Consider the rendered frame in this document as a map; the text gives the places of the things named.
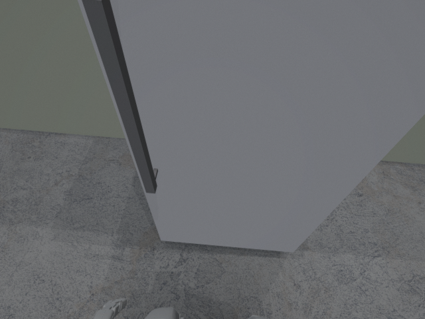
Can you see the left robot hand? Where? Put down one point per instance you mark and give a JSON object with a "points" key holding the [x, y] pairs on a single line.
{"points": [[111, 309]]}

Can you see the fridge door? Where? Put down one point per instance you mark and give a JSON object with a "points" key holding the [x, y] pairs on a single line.
{"points": [[261, 116]]}

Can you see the handle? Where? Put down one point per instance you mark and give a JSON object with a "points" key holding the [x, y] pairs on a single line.
{"points": [[103, 25]]}

